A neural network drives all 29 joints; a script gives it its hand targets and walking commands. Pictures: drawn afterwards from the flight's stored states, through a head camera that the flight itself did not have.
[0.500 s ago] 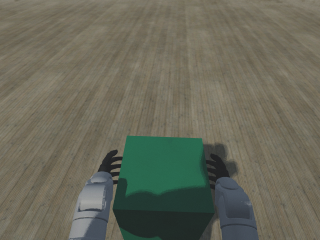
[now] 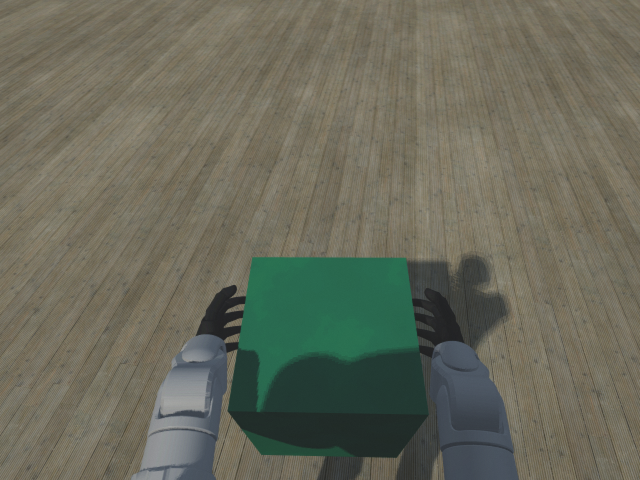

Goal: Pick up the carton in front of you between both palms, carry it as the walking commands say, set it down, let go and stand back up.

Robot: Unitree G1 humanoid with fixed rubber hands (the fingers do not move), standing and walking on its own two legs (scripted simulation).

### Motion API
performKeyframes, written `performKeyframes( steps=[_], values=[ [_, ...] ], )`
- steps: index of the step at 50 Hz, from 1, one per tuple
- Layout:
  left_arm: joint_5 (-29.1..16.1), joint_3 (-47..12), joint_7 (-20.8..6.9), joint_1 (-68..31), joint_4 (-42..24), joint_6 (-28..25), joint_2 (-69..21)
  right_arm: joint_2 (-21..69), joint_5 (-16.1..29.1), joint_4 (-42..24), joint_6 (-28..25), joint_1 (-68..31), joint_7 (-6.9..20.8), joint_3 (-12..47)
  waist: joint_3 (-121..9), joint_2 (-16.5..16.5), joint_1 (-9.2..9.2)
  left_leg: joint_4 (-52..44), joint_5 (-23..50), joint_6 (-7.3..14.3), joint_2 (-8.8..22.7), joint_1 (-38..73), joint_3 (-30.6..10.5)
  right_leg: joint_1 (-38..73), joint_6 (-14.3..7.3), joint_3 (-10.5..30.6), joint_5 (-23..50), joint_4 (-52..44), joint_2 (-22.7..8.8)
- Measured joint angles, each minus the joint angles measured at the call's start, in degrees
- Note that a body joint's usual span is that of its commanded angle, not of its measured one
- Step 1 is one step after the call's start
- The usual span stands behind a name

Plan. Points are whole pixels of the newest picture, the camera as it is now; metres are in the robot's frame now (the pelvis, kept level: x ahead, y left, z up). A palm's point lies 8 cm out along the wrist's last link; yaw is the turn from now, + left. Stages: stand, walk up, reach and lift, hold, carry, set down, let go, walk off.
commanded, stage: set down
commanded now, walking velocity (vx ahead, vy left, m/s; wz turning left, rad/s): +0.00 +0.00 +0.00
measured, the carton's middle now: (328, 363) +0.30 +0.00 -0.06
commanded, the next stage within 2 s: none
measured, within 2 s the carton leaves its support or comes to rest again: neither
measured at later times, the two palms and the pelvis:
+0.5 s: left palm (232, 357) +0.34 +0.17 -0.14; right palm (406, 358) +0.35 -0.13 -0.15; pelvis -0.04 -0.02 -0.07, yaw +6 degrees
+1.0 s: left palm (258, 358) +0.40 +0.15 -0.28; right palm (403, 368) +0.39 -0.14 -0.28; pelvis -0.05 +0.00 -0.20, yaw +8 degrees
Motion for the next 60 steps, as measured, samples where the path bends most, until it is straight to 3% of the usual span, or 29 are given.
performKeyframes(
  steps=[8, 12, 16, 21, 28, 34, 45, 52, 60],
  values=[
    [7.9, 11.3, -2.2, -13.9, 15.6, -6.7, -1.8, 3.4, -5.3, 14.0, -6.1, -13.5, 2.2, -13.9, 2.3, -0.1, -1.43, 6.6, -1.5, -0.3, -1.4, -5.2, -4.4, -4.0, -0.1, 5.1, -3.4, 7.3, 2.9],
    [12.1, 16.6, -3.4, -19.7, 22.2, -10.9, -1.3, 3.8, -8.5, 20.2, -10.6, -18.5, 2.2, -17.9, 2.2, 0.2, -0.56, 11.6, -3.3, -0.7, -1.6, -11.3, -5.2, -9.8, -0.4, 6.0, -5.0, 11.9, 4.0],
    [13.4, 19.2, -3.8, -22.4, 24.9, -15.6, -0.4, 4.2, -10.2, 23.8, -16.2, -21.2, 1.8, -19.9, 1.0, 0.1, 0.40, 17.1, -4.7, -1.5, -2.0, -21.6, -5.4, -20.0, -0.6, 6.1, -6.1, 17.1, 4.3],
    [10.3, 18.7, -3.2, -24.5, 26.3, -22.5, 1.7, 3.5, -9.0, 25.9, -24.2, -23.3, 0.2, -18.8, -0.9, -0.5, 0.24, 25.2, -6.2, -2.4, -2.7, -38.7, -5.5, -36.8, -0.6, 6.1, -7.1, 24.4, 4.5],
    [-0.2, 9.2, 0.0, -26.4, 25.0, -28.6, 5.9, 0.2, 0.6, 21.3, -30.5, -22.5, -3.3, -12.5, -6.4, -0.8, -0.64, 36.9, -8.7, -2.7, -4.3, -62.0, -5.3, -59.9, 0.4, 6.9, -9.0, 35.3, 4.6],
    [-3.4, 8.8, 1.3, -29.1, 25.7, -27.5, 5.8, -1.8, 3.5, 21.2, -29.0, -24.8, -3.1, -12.6, -12.7, -0.3, -1.39, 44.9, -11.0, -2.1, -5.6, -73.7, -4.2, -71.9, 1.5, 8.2, -11.1, 43.2, 4.6],
    [1.6, 15.8, 1.0, -38.4, 31.4, -22.4, 5.7, -2.1, -2.9, 27.4, -24.0, -35.0, -0.5, -20.3, -17.7, 0.6, -2.97, 56.6, -14.8, -1.4, -7.5, -87.4, -2.7, -85.8, 3.1, 9.8, -14.7, 55.1, 4.9],
    [0.0, 13.2, 2.5, -41.3, 32.4, -23.4, 6.9, -3.2, -2.3, 27.0, -24.7, -37.5, -0.2, -21.4, -17.9, 0.8, -3.98, 62.9, -16.2, -1.7, -8.7, -96.6, -2.7, -95.0, 3.5, 9.9, -16.1, 61.3, 4.8],
    [-4.7, 8.2, 4.5, -46.8, 33.0, -23.6, 9.8, -5.8, 1.6, 25.6, -24.3, -41.7, -0.8, -20.7, -14.9, 0.6, -4.83, 70.8, -17.7, -2.5, -9.5, -105.9, -2.4, -104.4, 4.0, 10.1, -17.1, 68.9, 5.5]
  ],
)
